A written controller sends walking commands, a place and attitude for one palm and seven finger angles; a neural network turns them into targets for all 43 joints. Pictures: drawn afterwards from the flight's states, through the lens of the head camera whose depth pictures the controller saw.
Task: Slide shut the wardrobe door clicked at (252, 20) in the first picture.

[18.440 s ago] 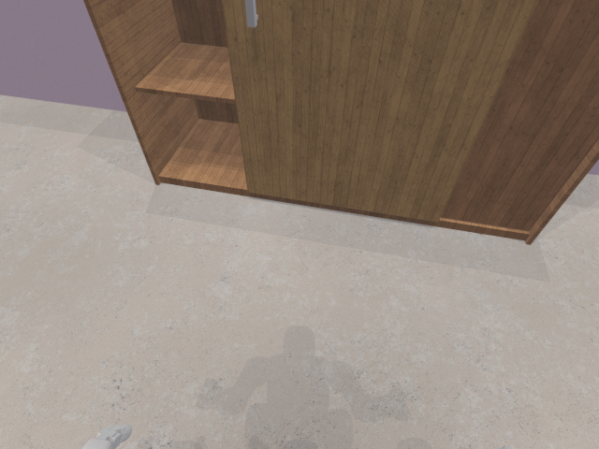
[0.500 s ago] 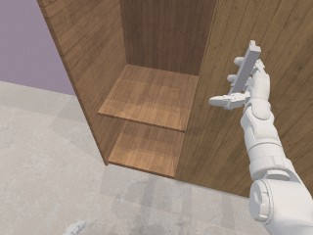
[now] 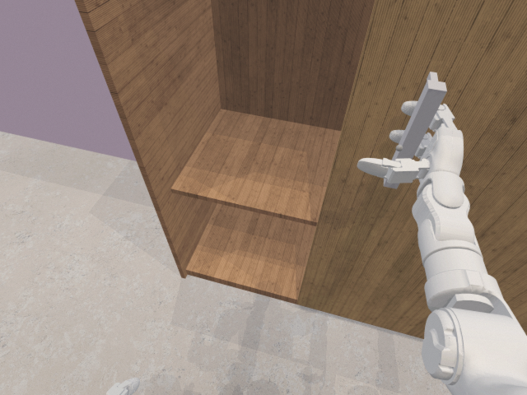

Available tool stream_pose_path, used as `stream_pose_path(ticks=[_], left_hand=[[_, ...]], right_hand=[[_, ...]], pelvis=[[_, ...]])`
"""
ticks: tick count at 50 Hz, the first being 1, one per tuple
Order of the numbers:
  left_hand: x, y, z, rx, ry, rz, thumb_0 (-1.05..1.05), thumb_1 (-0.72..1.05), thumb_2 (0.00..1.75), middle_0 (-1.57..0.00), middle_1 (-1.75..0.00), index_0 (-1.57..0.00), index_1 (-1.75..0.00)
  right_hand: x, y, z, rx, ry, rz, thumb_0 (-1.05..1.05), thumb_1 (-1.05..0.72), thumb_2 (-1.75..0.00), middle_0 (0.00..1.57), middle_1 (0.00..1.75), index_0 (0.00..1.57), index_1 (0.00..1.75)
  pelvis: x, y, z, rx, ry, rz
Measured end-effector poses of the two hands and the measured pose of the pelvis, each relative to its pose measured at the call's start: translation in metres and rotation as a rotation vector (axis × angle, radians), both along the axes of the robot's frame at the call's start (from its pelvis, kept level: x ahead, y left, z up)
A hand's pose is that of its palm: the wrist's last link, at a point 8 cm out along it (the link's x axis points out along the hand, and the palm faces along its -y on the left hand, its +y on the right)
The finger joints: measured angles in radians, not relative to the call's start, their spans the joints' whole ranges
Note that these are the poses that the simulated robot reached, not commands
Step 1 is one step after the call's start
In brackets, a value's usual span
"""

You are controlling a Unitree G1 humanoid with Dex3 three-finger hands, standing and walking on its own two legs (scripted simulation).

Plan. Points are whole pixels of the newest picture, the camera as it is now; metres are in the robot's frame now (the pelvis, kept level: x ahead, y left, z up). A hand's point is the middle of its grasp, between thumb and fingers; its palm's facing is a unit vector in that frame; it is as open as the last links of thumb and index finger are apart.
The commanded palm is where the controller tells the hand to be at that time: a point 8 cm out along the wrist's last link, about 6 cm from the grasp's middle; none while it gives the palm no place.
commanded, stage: grip the handle and tug to test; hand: right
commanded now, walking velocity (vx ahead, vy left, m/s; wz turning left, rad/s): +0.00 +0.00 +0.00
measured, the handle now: (409, 134) +0.51 -0.18 +0.15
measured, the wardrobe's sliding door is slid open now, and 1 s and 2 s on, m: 0.46 0.46 0.46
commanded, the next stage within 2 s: tug the door sideways, standing still in 1.20 s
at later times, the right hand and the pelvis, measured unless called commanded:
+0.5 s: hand (399, 145) +0.46 -0.15 +0.16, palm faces +0.18 +0.98 -0.01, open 5.9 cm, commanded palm +0.43 -0.19 +0.15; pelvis +0.00 +0.00 +0.00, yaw +0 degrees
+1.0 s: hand (398, 146) +0.46 -0.15 +0.16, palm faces +0.18 +0.98 +0.00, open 5.9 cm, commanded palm +0.41 -0.19 +0.15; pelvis +0.02 +0.00 +0.00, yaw +1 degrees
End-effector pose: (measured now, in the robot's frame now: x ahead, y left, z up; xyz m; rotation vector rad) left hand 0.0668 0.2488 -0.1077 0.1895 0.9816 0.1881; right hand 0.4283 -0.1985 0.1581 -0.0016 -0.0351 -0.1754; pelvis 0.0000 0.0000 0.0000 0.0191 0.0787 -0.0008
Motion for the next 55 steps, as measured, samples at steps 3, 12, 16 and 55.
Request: stream_pose_path(ticks=[3, 12, 16, 55], left_hand=[[0.002, 0.000, 0.000, -0.001, -0.004, -0.004, 0.01, 0.90, 0.90, -0.20, -0.30, -0.20, -0.30], [0.011, -0.001, 0.002, -0.001, -0.021, -0.014, 0.01, 0.90, 0.90, -0.20, -0.30, -0.20, -0.30], [0.012, -0.001, 0.001, -0.002, -0.019, -0.018, 0.01, 0.90, 0.90, -0.20, -0.30, -0.20, -0.30], [0.044, -0.002, 0.011, -0.021, -0.068, 0.026, 0.01, 0.90, 0.90, -0.20, -0.30, -0.20, -0.30]], right_hand=[[-0.001, 0.000, 0.001, -0.002, 0.010, -0.004, -0.01, 0.22, -0.42, 0.33, 1.24, 0.31, 1.24], [0.000, 0.000, 0.001, -0.004, 0.020, -0.011, -0.01, -0.18, -0.59, 0.36, 1.29, 0.34, 1.28], [0.001, 0.000, 0.001, -0.001, 0.016, -0.014, 0.00, -0.36, -0.67, 0.37, 1.30, 0.35, 1.29], [0.002, 0.001, 0.000, 0.011, 0.008, 0.004, 0.01, -0.73, -0.76, 0.30, 1.39, 0.30, 1.36]], pelvis=[[0.000, 0.000, 0.000, 0.000, -0.003, -0.003], [-0.001, 0.002, 0.001, -0.001, -0.003, -0.004], [0.000, 0.002, 0.001, -0.001, -0.002, -0.005], [0.028, 0.000, 0.006, 0.000, -0.009, 0.036]])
